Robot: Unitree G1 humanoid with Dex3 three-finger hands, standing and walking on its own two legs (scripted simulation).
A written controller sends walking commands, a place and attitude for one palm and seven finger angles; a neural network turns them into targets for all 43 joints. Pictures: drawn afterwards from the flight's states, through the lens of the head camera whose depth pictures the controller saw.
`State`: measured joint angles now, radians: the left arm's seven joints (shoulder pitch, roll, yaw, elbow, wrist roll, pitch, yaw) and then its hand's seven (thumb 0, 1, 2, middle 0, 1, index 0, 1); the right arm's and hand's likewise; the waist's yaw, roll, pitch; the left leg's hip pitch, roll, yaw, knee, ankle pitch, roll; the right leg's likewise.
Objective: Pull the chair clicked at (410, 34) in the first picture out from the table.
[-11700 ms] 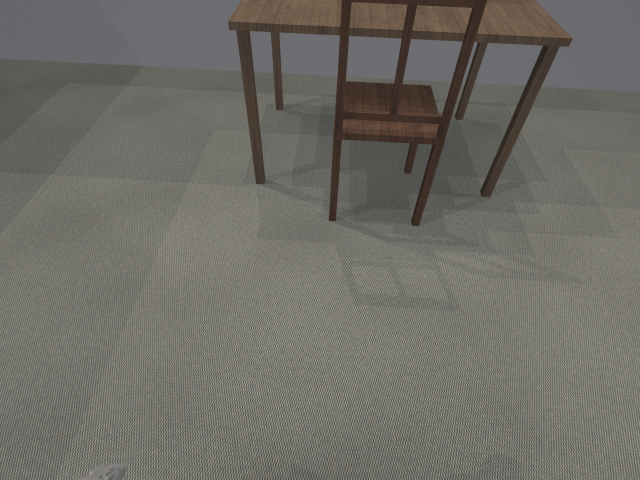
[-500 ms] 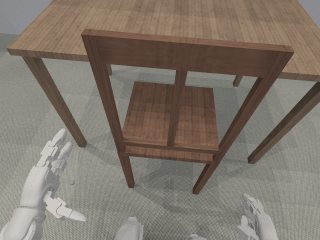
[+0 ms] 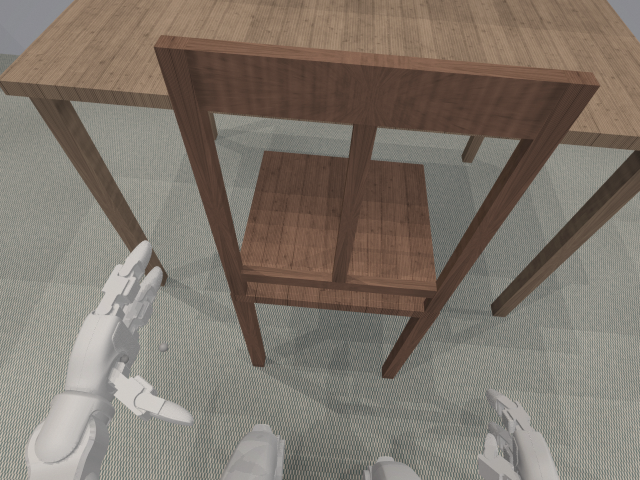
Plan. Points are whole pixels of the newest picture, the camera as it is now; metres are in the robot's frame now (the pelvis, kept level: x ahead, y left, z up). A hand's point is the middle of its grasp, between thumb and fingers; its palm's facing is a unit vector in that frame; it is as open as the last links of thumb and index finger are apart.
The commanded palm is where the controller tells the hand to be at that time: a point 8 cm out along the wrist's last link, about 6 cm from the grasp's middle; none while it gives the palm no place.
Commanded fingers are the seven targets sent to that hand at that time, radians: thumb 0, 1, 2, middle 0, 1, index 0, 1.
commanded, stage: aim the fingers beside a spindle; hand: left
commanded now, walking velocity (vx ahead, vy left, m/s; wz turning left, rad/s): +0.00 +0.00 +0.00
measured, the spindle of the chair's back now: (349, 218) +0.46 -0.02 +0.03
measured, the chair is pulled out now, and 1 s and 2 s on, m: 0.00 0.00 0.00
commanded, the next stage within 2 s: push the fingers through the gap in 1.58 s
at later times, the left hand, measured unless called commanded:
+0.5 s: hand (189, 332) +0.29 +0.17 +0.02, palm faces -0.06 -1.00 -0.04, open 16.9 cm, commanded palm +0.27 +0.22 +0.02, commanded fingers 0.00 -0.50 0.30 -0.06 -0.08 -0.06 -0.08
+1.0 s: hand (215, 314) +0.32 +0.15 +0.00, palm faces -0.08 -1.00 -0.03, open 16.9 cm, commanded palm +0.30 +0.20 +0.00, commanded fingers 0.00 -0.50 0.30 -0.06 -0.08 -0.06 -0.08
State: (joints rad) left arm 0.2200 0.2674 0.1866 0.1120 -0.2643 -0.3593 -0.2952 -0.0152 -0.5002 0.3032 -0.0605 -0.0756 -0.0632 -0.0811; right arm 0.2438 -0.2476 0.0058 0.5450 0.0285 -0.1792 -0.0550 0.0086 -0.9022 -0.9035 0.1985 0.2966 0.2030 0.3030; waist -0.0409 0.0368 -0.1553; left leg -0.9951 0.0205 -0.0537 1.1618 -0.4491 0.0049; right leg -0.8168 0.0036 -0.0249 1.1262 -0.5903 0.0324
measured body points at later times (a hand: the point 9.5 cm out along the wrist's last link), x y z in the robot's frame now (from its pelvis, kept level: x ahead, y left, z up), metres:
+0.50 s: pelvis +0.00 +0.00 -0.01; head +0.08 +0.01 +0.43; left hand +0.28 +0.22 +0.03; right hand +0.16 -0.25 -0.10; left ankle +0.06 +0.11 -0.65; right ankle -0.02 -0.15 -0.65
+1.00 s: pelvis +0.00 -0.01 -0.03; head +0.10 +0.00 +0.41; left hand +0.32 +0.20 +0.00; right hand +0.15 -0.26 -0.13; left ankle +0.06 +0.11 -0.65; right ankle -0.02 -0.15 -0.65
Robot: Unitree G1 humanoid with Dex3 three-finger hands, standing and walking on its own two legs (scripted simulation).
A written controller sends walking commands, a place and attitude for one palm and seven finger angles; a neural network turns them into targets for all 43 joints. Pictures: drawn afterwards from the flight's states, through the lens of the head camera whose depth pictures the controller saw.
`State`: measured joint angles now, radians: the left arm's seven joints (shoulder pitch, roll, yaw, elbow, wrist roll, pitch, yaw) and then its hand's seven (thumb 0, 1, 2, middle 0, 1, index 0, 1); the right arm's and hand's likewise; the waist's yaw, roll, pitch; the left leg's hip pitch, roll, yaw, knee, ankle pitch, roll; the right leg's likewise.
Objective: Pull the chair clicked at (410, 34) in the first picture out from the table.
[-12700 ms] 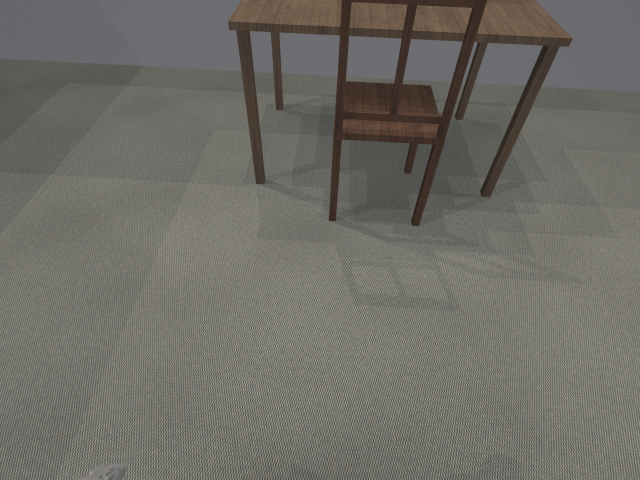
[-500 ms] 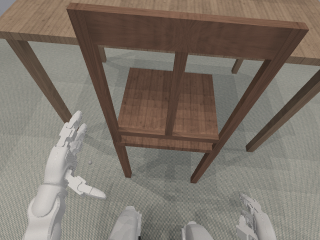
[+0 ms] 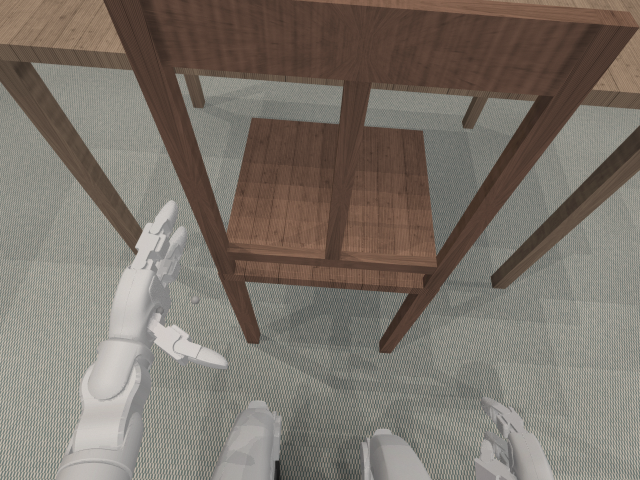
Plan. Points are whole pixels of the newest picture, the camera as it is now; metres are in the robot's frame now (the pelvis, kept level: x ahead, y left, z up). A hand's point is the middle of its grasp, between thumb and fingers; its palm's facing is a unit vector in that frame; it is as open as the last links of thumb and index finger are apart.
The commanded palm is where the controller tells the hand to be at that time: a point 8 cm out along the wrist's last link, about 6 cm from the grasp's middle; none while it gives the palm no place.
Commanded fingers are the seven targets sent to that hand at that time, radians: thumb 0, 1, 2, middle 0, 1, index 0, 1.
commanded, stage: aim the fingers beside a spindle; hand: left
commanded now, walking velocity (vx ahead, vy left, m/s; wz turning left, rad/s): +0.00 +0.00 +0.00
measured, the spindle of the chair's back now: (341, 191) +0.46 -0.01 +0.06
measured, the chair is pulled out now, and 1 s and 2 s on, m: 0.00 0.00 0.00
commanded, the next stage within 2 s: push the fingers through the gap in 0.58 s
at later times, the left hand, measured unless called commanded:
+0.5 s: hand (199, 297) +0.33 +0.16 +0.02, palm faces -0.06 -1.00 -0.04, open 16.9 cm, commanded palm +0.31 +0.21 +0.03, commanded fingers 0.00 -0.50 0.30 -0.06 -0.08 -0.06 -0.08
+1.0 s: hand (194, 285) +0.34 +0.17 +0.02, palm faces -0.06 -1.00 -0.03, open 16.9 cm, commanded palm +0.33 +0.21 +0.02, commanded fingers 0.00 -0.50 0.30 -0.06 -0.08 -0.06 -0.08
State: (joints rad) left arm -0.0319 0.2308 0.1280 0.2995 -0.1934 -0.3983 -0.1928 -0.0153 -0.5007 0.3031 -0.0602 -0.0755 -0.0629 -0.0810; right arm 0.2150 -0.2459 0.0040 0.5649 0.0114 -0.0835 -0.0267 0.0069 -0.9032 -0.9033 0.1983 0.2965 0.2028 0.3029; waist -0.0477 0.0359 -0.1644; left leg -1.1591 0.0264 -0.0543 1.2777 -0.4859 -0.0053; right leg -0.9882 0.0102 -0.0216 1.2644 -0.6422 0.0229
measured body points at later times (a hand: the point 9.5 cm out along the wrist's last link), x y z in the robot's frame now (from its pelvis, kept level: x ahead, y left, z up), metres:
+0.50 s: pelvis +0.00 +0.00 +0.00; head +0.11 +0.01 +0.43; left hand +0.32 +0.21 +0.03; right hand +0.16 -0.25 -0.10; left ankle +0.06 +0.12 -0.62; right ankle -0.02 -0.14 -0.62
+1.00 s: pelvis +0.00 +0.00 -0.01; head +0.10 +0.02 +0.43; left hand +0.34 +0.22 +0.02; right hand +0.15 -0.25 -0.11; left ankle +0.06 +0.12 -0.62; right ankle -0.02 -0.14 -0.62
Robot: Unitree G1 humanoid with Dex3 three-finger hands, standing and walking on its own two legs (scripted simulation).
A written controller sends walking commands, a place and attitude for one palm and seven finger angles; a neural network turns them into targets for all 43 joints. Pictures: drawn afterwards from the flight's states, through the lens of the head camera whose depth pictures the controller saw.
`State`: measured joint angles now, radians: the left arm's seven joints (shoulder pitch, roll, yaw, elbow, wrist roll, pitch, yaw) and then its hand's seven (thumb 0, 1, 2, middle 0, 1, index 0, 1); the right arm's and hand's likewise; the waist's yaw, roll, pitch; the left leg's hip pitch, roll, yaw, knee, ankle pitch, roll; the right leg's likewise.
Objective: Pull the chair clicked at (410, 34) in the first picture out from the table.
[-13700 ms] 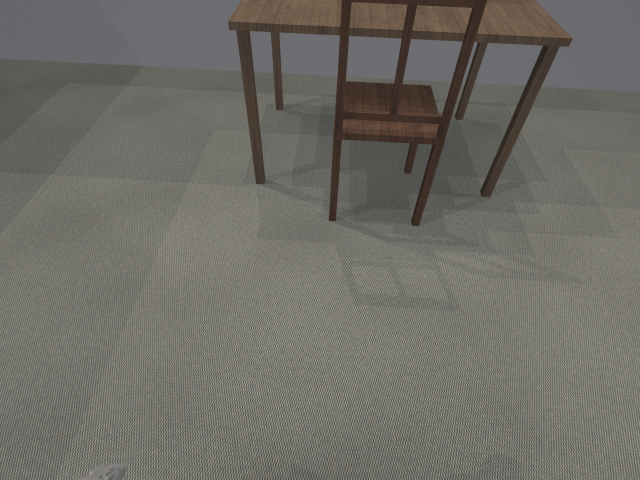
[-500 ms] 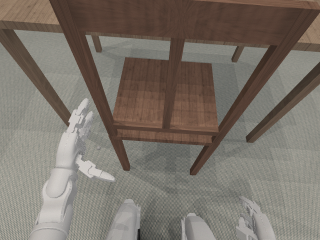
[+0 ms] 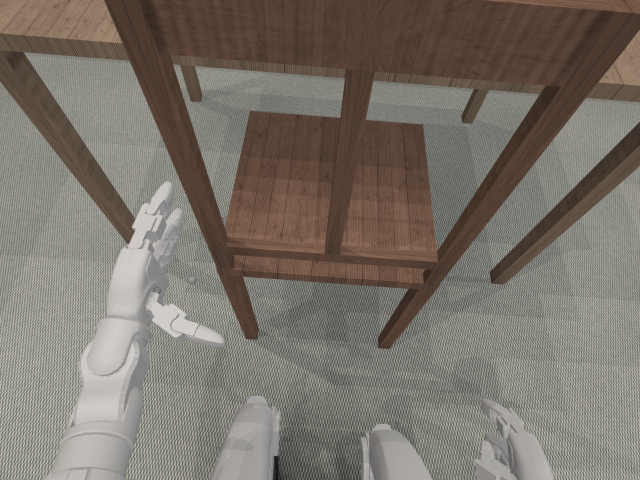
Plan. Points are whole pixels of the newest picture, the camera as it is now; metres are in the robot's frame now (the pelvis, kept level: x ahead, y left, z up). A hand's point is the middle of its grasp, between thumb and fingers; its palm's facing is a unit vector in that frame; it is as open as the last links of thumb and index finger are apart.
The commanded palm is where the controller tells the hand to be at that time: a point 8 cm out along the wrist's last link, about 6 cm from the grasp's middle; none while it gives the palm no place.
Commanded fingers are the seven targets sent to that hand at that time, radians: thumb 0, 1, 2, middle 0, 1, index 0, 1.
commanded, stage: push the fingers through the gap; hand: left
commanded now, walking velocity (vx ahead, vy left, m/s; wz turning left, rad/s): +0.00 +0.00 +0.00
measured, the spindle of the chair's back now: (342, 184) +0.46 -0.01 +0.07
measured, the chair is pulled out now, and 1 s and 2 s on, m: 0.00 0.00 0.00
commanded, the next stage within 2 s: hook a spindle and tug to test in 1.28 s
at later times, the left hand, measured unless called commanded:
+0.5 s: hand (201, 243) +0.39 +0.16 +0.03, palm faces -0.05 -1.00 -0.03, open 16.9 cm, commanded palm +0.38 +0.21 +0.03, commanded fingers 0.00 -0.50 0.30 -0.06 -0.08 -0.06 -0.08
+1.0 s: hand (213, 211) +0.44 +0.16 +0.03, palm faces -0.04 -1.00 -0.03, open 16.9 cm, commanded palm +0.41 +0.20 +0.03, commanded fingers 0.00 -0.50 0.30 -0.06 -0.08 -0.06 -0.08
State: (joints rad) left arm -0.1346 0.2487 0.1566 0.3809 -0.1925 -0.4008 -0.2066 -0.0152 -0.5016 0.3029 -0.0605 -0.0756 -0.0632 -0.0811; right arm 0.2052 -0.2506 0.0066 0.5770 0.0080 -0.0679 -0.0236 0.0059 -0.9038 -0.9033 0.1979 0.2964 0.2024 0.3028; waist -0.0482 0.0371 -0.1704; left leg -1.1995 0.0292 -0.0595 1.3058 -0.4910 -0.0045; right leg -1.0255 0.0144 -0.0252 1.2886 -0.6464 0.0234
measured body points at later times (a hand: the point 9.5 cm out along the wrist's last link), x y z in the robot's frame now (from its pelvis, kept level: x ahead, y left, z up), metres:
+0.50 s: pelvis +0.00 +0.01 +0.00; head +0.12 +0.02 +0.43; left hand +0.39 +0.22 +0.03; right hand +0.11 -0.25 -0.11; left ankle +0.06 +0.12 -0.61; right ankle -0.01 -0.14 -0.61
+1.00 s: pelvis +0.00 +0.00 +0.00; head +0.13 +0.02 +0.43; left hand +0.44 +0.21 +0.03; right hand +0.08 -0.26 -0.12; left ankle +0.06 +0.12 -0.61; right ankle -0.01 -0.14 -0.61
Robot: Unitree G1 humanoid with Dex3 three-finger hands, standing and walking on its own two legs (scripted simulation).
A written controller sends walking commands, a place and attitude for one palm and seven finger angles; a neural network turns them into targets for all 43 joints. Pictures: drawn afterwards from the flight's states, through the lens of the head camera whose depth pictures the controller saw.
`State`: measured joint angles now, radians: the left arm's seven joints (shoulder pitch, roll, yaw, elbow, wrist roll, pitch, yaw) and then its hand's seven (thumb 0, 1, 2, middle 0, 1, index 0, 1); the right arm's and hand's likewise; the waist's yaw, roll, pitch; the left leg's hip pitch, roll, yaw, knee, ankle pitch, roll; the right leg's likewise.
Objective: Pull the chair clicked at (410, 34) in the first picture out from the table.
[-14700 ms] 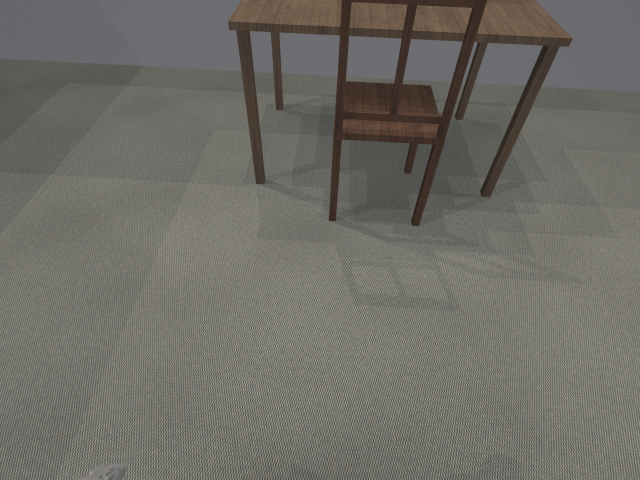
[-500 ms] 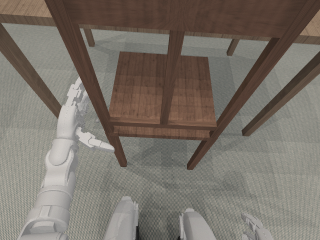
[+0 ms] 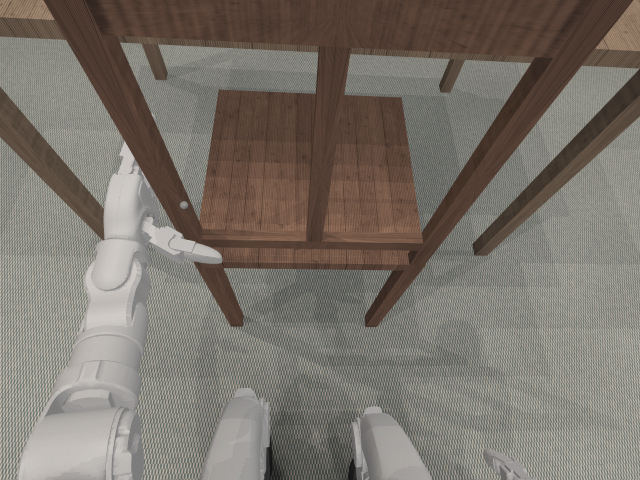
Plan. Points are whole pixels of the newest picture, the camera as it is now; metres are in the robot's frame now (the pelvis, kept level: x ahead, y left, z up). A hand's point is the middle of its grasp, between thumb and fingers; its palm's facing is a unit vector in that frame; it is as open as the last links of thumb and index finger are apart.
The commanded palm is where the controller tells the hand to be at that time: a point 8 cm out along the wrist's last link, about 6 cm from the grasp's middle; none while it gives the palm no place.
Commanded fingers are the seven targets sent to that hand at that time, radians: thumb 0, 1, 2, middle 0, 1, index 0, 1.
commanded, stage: push the fingers through the gap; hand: left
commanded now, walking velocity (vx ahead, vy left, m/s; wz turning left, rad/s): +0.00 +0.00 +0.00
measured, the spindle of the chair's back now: (321, 170) +0.46 +0.00 +0.07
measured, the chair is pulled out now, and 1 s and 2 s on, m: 0.00 0.00 0.03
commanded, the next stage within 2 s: hook a spindle and tug to test in 0.28 s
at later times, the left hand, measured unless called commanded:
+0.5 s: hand (182, 217) +0.42 +0.16 +0.03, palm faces -0.02 -1.00 -0.03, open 16.8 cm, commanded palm +0.40 +0.20 +0.03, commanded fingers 0.00 -0.50 0.30 -0.18 -0.46 -0.18 -0.46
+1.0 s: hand (178, 211) +0.43 +0.17 +0.03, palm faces +0.01 -1.00 -0.02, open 10.7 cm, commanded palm +0.40 +0.20 +0.03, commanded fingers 0.00 0.45 0.71 -0.50 -1.45 -0.50 -1.45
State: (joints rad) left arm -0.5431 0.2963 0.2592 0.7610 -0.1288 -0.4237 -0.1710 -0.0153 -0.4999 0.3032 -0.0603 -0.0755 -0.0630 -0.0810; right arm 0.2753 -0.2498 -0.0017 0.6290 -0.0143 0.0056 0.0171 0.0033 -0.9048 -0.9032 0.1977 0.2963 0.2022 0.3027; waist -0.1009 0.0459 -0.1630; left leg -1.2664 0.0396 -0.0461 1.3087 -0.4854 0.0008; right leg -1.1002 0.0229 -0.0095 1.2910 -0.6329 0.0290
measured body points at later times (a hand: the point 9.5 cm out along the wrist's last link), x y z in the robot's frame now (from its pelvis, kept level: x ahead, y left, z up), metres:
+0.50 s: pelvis +0.00 +0.00 +0.00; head +0.12 +0.01 +0.44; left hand +0.41 +0.22 +0.04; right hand +0.10 -0.26 -0.11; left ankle +0.06 +0.12 -0.61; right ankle -0.01 -0.14 -0.61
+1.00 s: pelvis +0.00 +0.00 +0.00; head +0.13 +0.02 +0.44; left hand +0.42 +0.22 +0.04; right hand +0.08 -0.26 -0.12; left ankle +0.06 +0.12 -0.61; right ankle -0.01 -0.14 -0.61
